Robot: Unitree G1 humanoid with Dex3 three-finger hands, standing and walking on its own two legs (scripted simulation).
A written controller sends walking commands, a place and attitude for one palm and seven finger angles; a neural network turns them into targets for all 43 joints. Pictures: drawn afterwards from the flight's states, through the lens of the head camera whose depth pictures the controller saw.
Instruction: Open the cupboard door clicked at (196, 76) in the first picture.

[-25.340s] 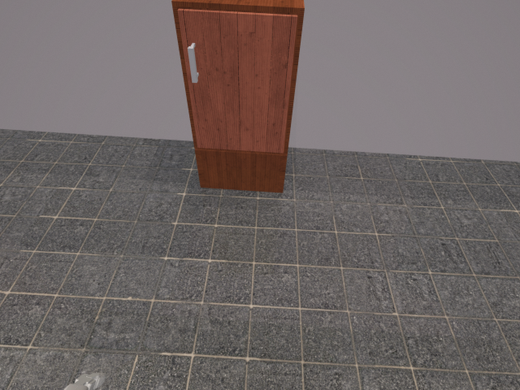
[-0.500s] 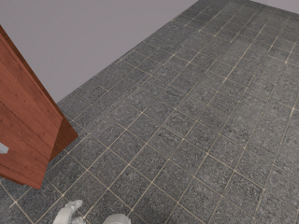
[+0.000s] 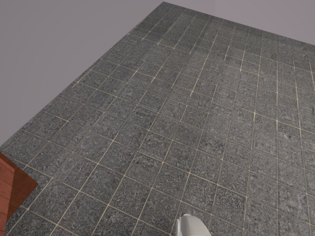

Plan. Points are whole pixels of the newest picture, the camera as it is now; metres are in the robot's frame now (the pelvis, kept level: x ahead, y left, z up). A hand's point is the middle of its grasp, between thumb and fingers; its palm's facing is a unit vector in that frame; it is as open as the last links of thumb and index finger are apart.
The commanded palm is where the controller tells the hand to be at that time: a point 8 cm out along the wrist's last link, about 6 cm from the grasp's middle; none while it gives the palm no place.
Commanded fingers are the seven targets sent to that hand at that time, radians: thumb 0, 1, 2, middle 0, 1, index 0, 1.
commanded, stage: walk to a spot facing it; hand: left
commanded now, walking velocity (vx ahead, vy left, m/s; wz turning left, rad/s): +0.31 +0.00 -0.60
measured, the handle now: out of the picture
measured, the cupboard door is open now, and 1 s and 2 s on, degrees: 39 39 39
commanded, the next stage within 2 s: turn to face it in 1.20 s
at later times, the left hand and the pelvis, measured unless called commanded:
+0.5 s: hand (129, 179) +0.31 +0.10 -0.17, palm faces -0.23 -0.94 -0.24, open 7.2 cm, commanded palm none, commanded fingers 0.00 0.90 0.90 -0.20 -0.30 -0.20 -0.30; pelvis +0.21 -0.08 -0.01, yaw -16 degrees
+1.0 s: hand (144, 131) +0.52 +0.07 -0.19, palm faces -0.35 -0.93 -0.14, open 7.4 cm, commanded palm none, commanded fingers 0.00 0.90 0.90 -0.20 -0.30 -0.20 -0.30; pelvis +0.47 -0.10 -0.01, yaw -26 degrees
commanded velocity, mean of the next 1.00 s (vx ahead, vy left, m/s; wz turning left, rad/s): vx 0.35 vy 0.00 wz -0.39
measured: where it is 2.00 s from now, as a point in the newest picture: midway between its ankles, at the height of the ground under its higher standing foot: (186, 162)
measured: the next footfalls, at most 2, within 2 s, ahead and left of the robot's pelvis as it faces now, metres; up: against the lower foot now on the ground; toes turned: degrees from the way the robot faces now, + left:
right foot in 0.26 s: +0.22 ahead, -0.10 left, +0.00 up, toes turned -15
left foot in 0.84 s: +0.55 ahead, -0.06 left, +0.00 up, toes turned -18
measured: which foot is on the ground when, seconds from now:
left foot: down 0.00-0.26, up 0.28-0.82, down 0.84-1.00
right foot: up 0.00-0.24, down 0.26-0.84, up 0.86-1.00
